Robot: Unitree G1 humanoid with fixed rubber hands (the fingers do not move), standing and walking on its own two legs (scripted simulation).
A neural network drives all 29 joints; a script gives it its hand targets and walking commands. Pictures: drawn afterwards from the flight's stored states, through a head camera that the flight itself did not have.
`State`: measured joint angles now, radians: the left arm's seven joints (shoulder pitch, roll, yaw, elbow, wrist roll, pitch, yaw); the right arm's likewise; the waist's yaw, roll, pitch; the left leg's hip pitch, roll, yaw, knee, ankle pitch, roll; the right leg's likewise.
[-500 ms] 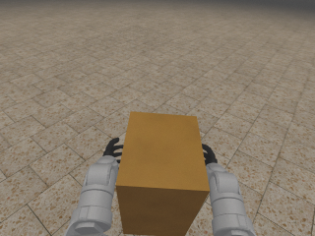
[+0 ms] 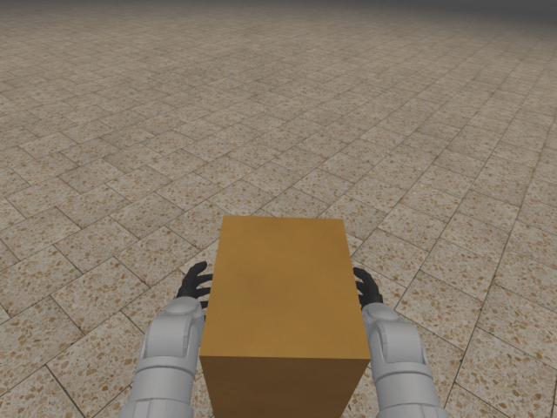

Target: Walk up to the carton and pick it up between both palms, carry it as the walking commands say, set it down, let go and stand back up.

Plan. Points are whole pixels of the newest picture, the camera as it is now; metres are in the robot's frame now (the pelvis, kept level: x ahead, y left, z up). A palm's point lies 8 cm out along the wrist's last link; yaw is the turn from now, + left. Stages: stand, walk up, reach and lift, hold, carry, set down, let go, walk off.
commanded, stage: hold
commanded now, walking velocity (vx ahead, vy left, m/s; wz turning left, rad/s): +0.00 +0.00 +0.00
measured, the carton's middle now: (279, 331) +0.28 +0.00 -0.01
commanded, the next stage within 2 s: carry in 0.42 s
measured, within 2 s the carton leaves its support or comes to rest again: neither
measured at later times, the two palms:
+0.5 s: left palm (184, 307) +0.28 +0.14 +0.05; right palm (368, 314) +0.27 -0.14 +0.04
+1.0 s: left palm (213, 232) +0.40 +0.11 +0.08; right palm (375, 248) +0.38 -0.17 +0.07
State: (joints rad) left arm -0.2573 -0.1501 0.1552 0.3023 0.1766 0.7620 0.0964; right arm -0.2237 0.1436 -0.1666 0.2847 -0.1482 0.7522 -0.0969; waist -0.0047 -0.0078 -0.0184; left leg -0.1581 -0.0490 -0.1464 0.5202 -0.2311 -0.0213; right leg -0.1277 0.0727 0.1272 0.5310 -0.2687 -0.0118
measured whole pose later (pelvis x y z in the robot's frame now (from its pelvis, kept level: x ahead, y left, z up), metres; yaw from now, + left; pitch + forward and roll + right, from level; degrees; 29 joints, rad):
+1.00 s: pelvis +0.12 -0.01 +0.00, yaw +0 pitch +5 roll -1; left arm -0.28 -0.16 0.09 -0.07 0.09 1.17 0.16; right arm -0.18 0.14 -0.13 -0.18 -0.06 1.19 -0.18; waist -0.02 0.03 -0.18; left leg -0.34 0.07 0.08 0.72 -0.40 -0.01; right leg -0.35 0.01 -0.15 0.55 -0.27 -0.06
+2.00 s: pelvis +0.72 -0.03 -0.01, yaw -4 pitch +5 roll +2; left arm -0.22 -0.14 0.14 -0.21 0.06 1.22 0.17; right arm -0.22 0.14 -0.04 -0.18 -0.09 1.21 -0.17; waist 0.01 -0.01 -0.12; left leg -0.32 0.06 0.20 0.56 -0.31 0.00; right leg -0.53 -0.05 -0.03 1.14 -0.44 0.01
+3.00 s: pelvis +1.39 -0.11 +0.00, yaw +0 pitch +5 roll +1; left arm -0.26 -0.15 0.09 -0.36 0.09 1.20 0.15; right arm -0.24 0.15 -0.09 -0.36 -0.03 1.19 -0.19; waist -0.04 -0.07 0.03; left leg -0.31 -0.01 0.17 0.52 -0.29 0.03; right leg -0.22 -0.04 -0.18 0.57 -0.39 -0.04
